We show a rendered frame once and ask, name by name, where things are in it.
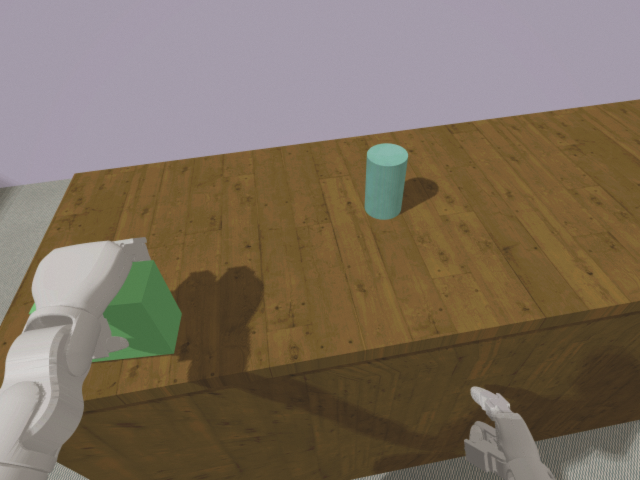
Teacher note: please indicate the left robot hand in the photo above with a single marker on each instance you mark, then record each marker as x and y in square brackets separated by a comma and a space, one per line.
[88, 276]

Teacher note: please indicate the left robot forearm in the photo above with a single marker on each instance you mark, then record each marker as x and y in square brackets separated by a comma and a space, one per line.
[41, 401]

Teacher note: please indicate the right robot forearm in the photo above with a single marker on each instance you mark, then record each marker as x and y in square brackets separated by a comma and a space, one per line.
[527, 469]

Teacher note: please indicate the sponge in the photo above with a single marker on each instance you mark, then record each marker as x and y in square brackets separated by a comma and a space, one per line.
[144, 312]

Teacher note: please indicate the right robot hand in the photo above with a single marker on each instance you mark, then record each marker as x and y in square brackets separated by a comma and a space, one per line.
[490, 449]

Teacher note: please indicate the table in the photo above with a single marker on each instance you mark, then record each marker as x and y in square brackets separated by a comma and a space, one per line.
[319, 343]

